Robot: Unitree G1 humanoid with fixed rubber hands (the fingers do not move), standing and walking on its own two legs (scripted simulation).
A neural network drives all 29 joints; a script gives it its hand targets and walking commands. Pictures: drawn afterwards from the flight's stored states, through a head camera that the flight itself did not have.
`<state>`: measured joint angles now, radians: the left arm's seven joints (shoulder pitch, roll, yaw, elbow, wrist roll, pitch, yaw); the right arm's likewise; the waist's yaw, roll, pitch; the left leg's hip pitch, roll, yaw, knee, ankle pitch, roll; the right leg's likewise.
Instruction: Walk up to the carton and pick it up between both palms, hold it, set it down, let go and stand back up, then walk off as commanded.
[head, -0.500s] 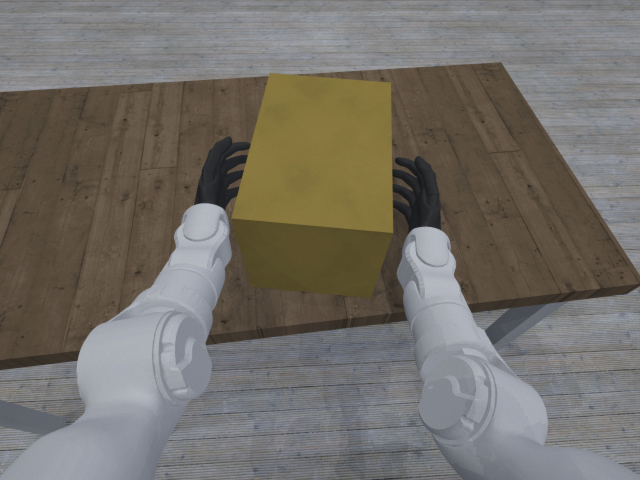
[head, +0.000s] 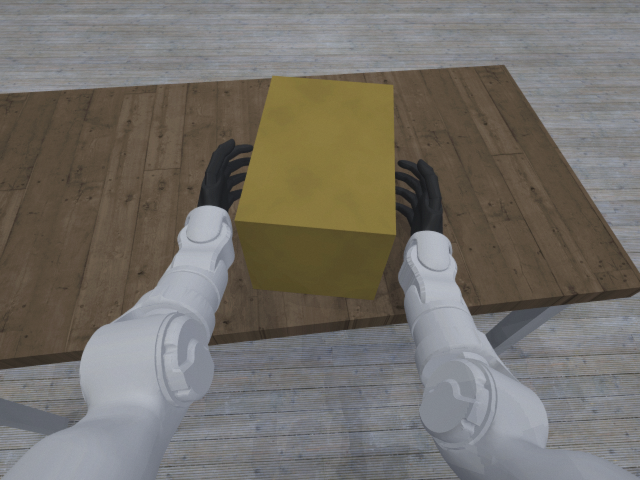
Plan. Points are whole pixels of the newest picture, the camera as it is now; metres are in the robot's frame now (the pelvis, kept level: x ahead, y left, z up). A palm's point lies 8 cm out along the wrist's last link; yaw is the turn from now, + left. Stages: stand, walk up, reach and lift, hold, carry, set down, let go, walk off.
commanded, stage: reach and lift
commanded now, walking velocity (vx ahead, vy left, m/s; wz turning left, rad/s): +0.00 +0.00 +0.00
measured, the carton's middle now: (322, 187) +0.51 -0.01 +0.04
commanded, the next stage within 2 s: none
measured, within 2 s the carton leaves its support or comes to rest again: leaves its support in 1.02 s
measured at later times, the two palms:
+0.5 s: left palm (218, 214) +0.45 +0.13 +0.07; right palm (427, 234) +0.41 -0.14 +0.05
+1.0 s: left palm (218, 233) +0.42 +0.12 +0.07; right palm (439, 250) +0.38 -0.14 +0.06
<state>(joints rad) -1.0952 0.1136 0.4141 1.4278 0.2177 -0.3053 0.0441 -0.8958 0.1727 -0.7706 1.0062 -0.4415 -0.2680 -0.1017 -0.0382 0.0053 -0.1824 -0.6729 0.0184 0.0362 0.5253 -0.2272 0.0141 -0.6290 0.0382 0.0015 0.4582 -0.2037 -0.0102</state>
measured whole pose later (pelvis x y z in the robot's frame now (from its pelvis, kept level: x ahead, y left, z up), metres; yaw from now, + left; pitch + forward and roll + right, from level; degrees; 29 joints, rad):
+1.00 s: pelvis -0.01 +0.00 +0.00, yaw +0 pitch +21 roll -2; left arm -0.94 0.07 0.34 1.40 0.21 -0.30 0.09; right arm -0.75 0.12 -0.53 1.09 -0.36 -0.33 -0.18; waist -0.03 0.02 -0.30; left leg -0.67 0.03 0.04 0.52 -0.21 0.01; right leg -0.63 0.05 0.00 0.45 -0.18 -0.01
